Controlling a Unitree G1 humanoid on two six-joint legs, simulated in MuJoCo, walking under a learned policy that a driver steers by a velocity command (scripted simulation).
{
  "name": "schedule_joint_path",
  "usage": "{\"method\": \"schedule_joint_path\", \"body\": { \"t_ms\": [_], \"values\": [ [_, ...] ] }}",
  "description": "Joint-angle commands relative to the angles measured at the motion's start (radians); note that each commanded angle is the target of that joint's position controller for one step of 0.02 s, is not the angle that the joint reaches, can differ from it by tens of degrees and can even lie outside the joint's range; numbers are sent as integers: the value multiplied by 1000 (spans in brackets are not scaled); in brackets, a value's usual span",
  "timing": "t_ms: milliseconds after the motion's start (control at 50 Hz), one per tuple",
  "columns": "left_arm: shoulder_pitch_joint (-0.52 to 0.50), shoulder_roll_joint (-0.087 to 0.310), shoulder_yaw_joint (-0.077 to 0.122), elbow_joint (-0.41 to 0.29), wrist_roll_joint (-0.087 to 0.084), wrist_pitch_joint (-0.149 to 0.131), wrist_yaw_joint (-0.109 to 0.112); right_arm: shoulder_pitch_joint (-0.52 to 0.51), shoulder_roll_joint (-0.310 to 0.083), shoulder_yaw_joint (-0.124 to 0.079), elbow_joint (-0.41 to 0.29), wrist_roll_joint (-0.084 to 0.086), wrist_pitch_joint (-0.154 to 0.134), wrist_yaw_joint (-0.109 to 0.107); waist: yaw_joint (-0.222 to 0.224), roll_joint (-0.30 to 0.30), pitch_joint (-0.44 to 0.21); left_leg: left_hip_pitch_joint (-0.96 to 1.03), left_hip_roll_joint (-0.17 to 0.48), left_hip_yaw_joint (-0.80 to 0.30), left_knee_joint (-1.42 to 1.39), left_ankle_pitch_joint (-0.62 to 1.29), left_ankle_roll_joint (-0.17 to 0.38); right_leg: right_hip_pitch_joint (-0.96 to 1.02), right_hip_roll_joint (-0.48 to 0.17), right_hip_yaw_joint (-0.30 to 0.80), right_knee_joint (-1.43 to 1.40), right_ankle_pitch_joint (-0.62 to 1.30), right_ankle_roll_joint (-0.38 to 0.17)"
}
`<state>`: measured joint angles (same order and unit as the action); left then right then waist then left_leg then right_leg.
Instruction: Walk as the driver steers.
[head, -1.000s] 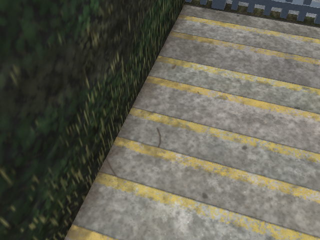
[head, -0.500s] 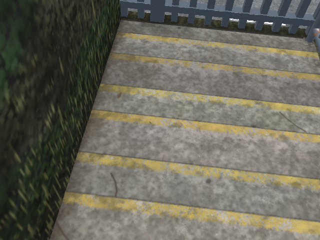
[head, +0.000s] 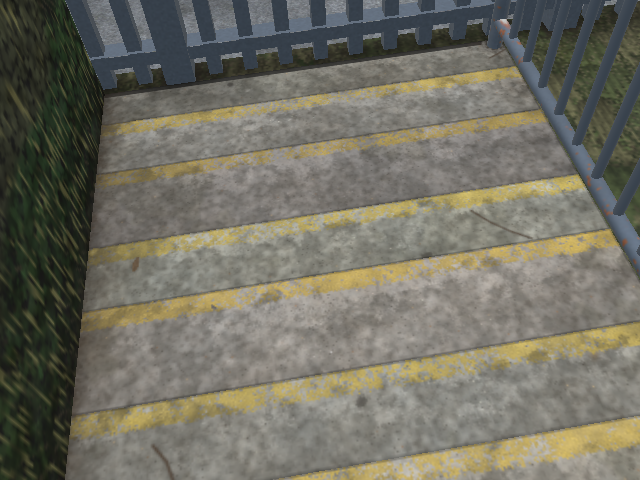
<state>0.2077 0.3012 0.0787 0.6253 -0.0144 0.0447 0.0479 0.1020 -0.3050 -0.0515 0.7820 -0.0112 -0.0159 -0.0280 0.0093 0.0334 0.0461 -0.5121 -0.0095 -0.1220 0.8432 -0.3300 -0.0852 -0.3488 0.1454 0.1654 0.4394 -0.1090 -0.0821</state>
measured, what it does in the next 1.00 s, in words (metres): walks ahead, turning right: left foot, then right foot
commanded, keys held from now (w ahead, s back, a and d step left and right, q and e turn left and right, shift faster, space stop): e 0.30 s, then w+e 0.04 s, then w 0.48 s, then w+q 0.18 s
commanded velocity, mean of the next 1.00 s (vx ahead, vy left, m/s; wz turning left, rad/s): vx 0.24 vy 0.00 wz -0.30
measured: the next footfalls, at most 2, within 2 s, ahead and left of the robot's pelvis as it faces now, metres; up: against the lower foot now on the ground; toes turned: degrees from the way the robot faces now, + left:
left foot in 0.14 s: +0.09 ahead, +0.14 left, +0.00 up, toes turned -12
right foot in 0.52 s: +0.04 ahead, -0.13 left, +0.00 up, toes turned -18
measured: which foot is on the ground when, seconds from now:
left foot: up 0.00-0.12, down 0.14-0.52, up 0.54-0.98, down 1.00-1.00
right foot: down 0.00-0.14, up 0.16-0.50, down 0.52-1.00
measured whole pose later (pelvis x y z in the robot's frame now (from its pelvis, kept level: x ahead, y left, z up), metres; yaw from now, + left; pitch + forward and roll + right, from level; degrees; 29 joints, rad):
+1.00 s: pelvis +0.26 -0.10 -0.03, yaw -17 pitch +2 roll +1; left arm 0.48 0.30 0.06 0.85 0.02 -0.04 0.01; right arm 0.01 -0.28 -0.03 0.72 0.02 -0.10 0.07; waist 0.06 0.00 0.05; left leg -0.54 -0.05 0.05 0.49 0.02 0.09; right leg 0.25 0.02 -0.03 0.22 -0.48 -0.04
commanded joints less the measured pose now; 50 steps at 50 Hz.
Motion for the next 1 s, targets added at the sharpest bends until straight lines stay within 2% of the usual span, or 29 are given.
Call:
{"method": "schedule_joint_path", "body": {
  "t_ms": [20, 80, 120, 140, 160, 180, 200, 240, 280, 300, 340, 400, 460, 500, 520, 540, 560, 580, 600, 640, 680, 720, 740, 800, 860, 900, 940, 980, 1000],
  "values": [
    [-26, 148, 44, -80, -9, -10, -4, 13, -90, -31, -50, 7, -19, -5, -7, -175, -134, 75, -19, 11, -91, -16, 3, 120, -242, 295, -117, 36, -131],
    [-40, 144, 47, -101, -16, -8, -12, 48, -107, -43, -43, 16, -27, 3, -9, -190, -154, 140, -20, -2, -239, -11, 15, 197, -244, 362, -71, 161, -124],
    [-67, 133, 43, -112, -39, 0, -13, 103, -102, -52, -25, 16, -31, 15, -59, -156, -157, 267, -12, 19, -452, 151, 33, 191, -199, 358, -11, 179, -75],
    [-50, 110, 39, -114, -45, 3, -10, 117, -132, -62, -18, 6, -30, 16, -52, -75, -159, 368, 78, -41, -517, 262, 68, 117, -135, 300, 79, -19, -25],
    [36, 77, 33, -127, -43, 2, -9, 58, -223, -83, -29, -19, -13, 6, 39, 198, -141, 432, 296, -273, -513, 514, 188, -44, 30, 106, 275, -399, 34],
    [19, 174, 57, -125, -18, -7, -7, 43, -199, -84, -50, -44, -9, 1, 7, 231, -119, 355, 426, -402, -539, 622, 334, -134, 45, 52, 537, -546, 82],
    [40, 208, 69, -112, -11, -9, -11, -1, -163, -75, -71, -30, -4, -14, 26, 145, -107, 346, 421, -317, -518, 589, 335, -163, -22, 36, 690, -487, 112],
    [27, 154, 54, -87, -21, 5, -12, -23, -104, -59, -86, -1, 17, -36, 11, 85, -69, 385, 290, -151, -498, 453, 253, -238, -46, 3, 765, -374, 147],
    [-18, 89, 26, -105, -43, 21, -23, 28, -115, -60, -77, 3, 34, -48, -14, 92, -47, 425, 234, -54, -500, 459, 249, -271, -67, -59, 726, -326, 179],
    [-53, 74, 17, -121, -44, 22, -26, 47, -123, -64, -76, -1, 40, -50, -33, 112, -40, 446, 227, -27, -504, 471, 257, -281, -84, -92, 673, -311, 191],
    [-119, 41, -4, -143, -35, 14, -34, 108, -136, -73, -72, 6, 42, -51, -84, 140, -50, 488, 223, -4, -555, 213, 263, -283, -130, -144, 547, -277, 194],
    [-150, 55, -9, -156, -34, -12, -48, 126, -178, -80, -76, 20, 26, -40, -92, 182, -43, 395, 245, -33, -633, -90, 264, -141, -163, -178, 373, -371, 144],
    [-77, 74, -5, -100, -31, -42, -56, 130, -177, -69, -68, 41, -8, -6, -47, 126, -28, 298, 264, -37, -648, -189, 265, 34, -162, -205, 186, -306, 68],
    [46, 45, -6, -21, -20, -56, -51, 145, -160, -64, -41, 19, -31, 15, 13, 53, -25, 198, 231, 32, -553, -143, 243, 249, -124, -245, 36, -174, 36],
    [157, 76, 5, 25, -3, -54, -42, 116, -86, -41, -42, 12, -43, 35, 56, -12, -67, 119, 187, 101, -404, -62, 208, 396, -143, -199, 40, -151, 15],
    [259, 195, 35, 36, 3, -56, -33, 85, -8, -11, -94, -13, -64, 54, 78, -293, -127, -116, 50, 241, -49, -112, 113, 579, -372, 177, -54, -115, -84],
    [322, 228, 45, 42, -4, -69, -46, 15, -81, -28, -133, 9, -85, 53, 130, -339, -131, -325, -2, 159, 175, -288, 88, 597, -507, 475, -195, -232, -228],
    [281, 166, 25, 45, 2, -86, -53, 6, -143, -50, -129, 39, -91, 54, 108, -231, -42, -403, 55, 92, 293, -259, 102, 561, -508, 445, -206, -253, -235],
    [252, 128, 14, 41, 1, -107, -57, 11, -121, -41, -123, 51, -88, 55, 78, -199, 0, -441, 82, 87, 333, -174, 126, 544, -497, 383, -205, -224, -212],
    [172, 95, 1, 31, -2, -116, -61, 39, -107, -36, -94, 26, -82, 60, 29, -149, 40, -392, 125, 72, 263, 9, 136, 455, -426, 215, -227, -42, -156],
    [161, 86, -2, 32, 8, -116, -57, 56, -66, -23, -81, 19, -80, 71, 9, -165, 30, -328, 114, 97, 190, 124, 120, 416, -376, 107, -256, 164, -137],
    [177, 89, 5, 56, 4, -117, -53, 39, -56, -19, -83, 25, -80, 73, 6, -130, 21, -306, 99, 109, 83, 222, 96, 411, -346, 37, -276, 223, -130],
    [180, 104, 4, 60, 10, -114, -49, -21, -59, -12, -93, 17, -85, 76, 27, -106, 35, -289, 90, 128, 19, 290, 85, 389, -329, 11, -306, 170, -123],
    [241, 108, 4, 104, 14, -116, -32, -142, -18, 11, -122, 23, -99, 88, 67, -127, 104, -160, 53, 170, -228, 467, 71, 284, -299, -44, -392, 17, -116],
    [260, 132, 12, 141, 11, -121, -29, -165, -43, 10, -123, 32, -104, 101, 52, -136, 133, -96, 39, 144, -344, 530, 95, 332, -337, -75, -416, 24, -101],
    [254, 121, 10, 155, 18, -118, -39, -185, -59, 7, -127, 39, -106, 105, 47, -124, 120, -101, 32, 142, -372, 497, 132, 427, -357, -113, -377, 142, -82],
    [255, 130, 13, 168, 27, -114, -36, -166, -80, 0, -135, 33, -104, 107, 24, -145, 60, -39, -13, 169, -368, 409, 170, 499, -358, -145, -277, 457, -61],
    [239, 178, 28, 163, 37, -97, -32, -18, -132, -24, -104, 37, -91, 91, -55, -181, -69, 118, -85, 216, -311, 261, 218, 551, -349, -187, -12, 908, -32],
    [216, 168, 20, 159, 40, -86, -20, 133, -169, -43, -73, 38, -84, 81, -139, -147, -150, 339, -82, 199, -312, 301, 253, 436, -334, -223, 219, 951, 2]
  ]
}}
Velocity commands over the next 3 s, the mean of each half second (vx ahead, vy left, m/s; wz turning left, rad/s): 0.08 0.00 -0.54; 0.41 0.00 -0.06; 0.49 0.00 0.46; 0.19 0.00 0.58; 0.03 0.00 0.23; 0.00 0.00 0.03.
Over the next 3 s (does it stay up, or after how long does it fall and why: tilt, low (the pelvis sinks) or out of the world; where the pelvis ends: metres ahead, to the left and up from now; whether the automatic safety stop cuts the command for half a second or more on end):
stays up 0.77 -0.22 0.00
